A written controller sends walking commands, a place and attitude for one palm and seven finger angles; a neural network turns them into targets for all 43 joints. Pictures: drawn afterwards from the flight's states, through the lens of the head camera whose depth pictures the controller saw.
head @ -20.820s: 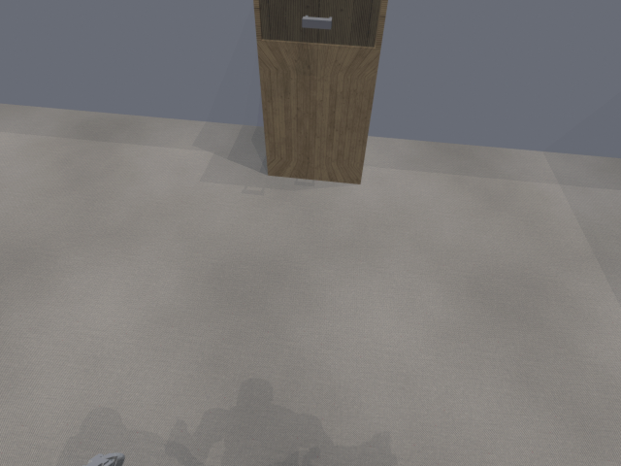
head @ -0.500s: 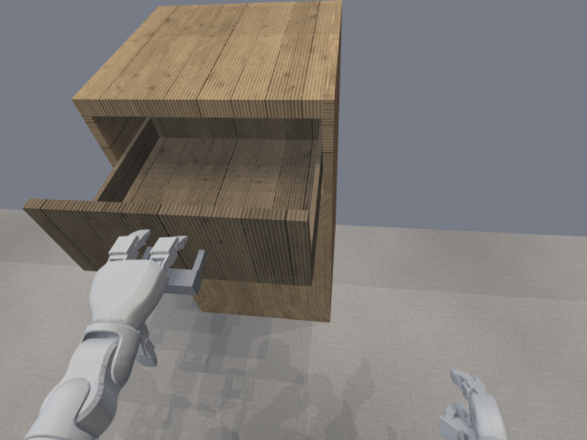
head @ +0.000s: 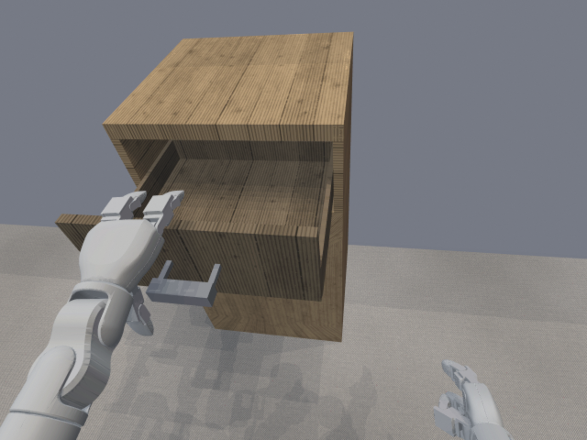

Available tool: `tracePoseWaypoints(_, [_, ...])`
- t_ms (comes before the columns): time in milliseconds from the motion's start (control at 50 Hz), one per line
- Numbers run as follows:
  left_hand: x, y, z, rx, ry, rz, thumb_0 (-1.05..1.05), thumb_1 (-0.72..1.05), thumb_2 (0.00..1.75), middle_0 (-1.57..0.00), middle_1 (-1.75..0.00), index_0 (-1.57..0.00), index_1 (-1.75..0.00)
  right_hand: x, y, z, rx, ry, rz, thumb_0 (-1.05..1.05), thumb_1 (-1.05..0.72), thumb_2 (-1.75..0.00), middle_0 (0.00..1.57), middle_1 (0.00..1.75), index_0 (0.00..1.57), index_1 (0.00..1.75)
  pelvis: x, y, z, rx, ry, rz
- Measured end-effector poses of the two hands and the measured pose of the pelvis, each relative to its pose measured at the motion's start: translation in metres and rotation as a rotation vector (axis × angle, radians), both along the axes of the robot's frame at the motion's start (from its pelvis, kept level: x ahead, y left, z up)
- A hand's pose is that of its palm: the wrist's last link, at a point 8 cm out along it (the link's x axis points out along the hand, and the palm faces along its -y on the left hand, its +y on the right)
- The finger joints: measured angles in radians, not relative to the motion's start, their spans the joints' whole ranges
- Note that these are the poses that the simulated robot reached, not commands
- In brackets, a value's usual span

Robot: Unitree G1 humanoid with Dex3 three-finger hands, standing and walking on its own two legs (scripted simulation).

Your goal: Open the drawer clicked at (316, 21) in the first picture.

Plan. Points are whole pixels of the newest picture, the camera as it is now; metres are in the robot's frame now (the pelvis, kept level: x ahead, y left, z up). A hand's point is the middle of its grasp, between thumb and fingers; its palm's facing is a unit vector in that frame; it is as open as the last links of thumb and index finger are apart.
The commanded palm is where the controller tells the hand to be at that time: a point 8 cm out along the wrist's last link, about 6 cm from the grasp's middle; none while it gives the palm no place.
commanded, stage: lift the hand off the handle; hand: left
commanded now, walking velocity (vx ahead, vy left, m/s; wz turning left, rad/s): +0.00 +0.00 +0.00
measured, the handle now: (187, 280) +0.34 +0.24 +0.00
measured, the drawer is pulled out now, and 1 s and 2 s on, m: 0.23 0.23 0.23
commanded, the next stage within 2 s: draw the hand back to the body in 0.40 s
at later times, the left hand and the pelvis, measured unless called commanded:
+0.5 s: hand (137, 248) +0.29 +0.24 +0.15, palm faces +0.06 -0.03 -1.00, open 16.2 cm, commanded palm +0.25 +0.24 +0.21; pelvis -0.01 +0.00 +0.00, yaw +0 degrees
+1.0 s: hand (115, 284) +0.24 +0.25 +0.14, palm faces +0.09 -0.03 -1.00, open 16.2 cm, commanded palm +0.20 +0.26 +0.20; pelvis -0.01 +0.00 +0.00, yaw +0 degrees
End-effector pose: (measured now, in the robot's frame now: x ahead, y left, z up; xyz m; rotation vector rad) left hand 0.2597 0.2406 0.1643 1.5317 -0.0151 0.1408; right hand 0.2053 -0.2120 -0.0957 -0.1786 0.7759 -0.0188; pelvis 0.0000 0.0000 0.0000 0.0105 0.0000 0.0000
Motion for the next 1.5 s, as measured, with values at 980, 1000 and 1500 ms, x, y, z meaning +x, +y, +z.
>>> tracePoseWaypoints(980, [-0.043,0.007,0.027,0.004,0.010,-0.055,0.00,-0.50,0.30,-0.17,-0.31,-0.17,-0.31,0.000,0.013,0.006,0.017,-0.016,0.073,0.01,-0.90,-0.90,0.20,0.30,0.20,0.29,-0.007,0.004,0.003,-0.004,-0.033,0.010])
tracePoseWaypoints(1000, [-0.044,0.008,0.028,0.007,0.005,-0.055,0.00,-0.50,0.30,-0.17,-0.31,-0.17,-0.31,0.001,0.014,0.007,0.022,-0.021,0.074,0.01,-0.90,-0.90,0.20,0.30,0.20,0.29,-0.007,0.003,0.003,-0.004,-0.033,0.008])
tracePoseWaypoints(1500, [-0.080,0.027,0.032,-1.044,-0.467,-0.090,0.00,-0.10,0.47,-0.17,-0.31,-0.17,-0.31,-0.032,-0.012,0.023,-0.078,-0.132,-0.016,0.01,-0.90,-0.90,0.20,0.30,0.20,0.30,0.008,-0.003,0.003,-0.024,-0.084,-0.005])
